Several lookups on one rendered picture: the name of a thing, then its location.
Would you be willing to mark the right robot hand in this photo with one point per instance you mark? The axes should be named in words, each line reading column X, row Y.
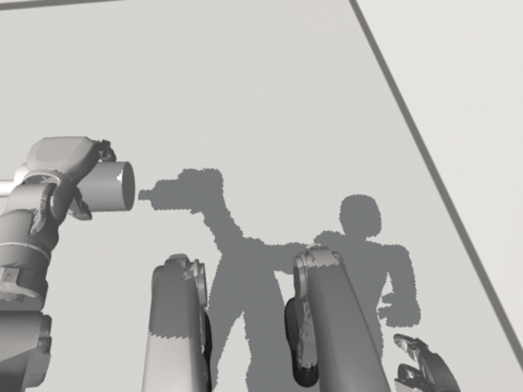
column 434, row 374

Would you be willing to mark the left robot arm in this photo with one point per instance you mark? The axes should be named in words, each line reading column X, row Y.
column 28, row 233

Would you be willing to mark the bottle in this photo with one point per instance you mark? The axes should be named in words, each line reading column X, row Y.
column 108, row 187

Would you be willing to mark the right robot foot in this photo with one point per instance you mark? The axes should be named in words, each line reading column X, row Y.
column 305, row 377

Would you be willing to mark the left robot hand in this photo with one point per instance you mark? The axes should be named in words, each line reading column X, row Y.
column 73, row 157

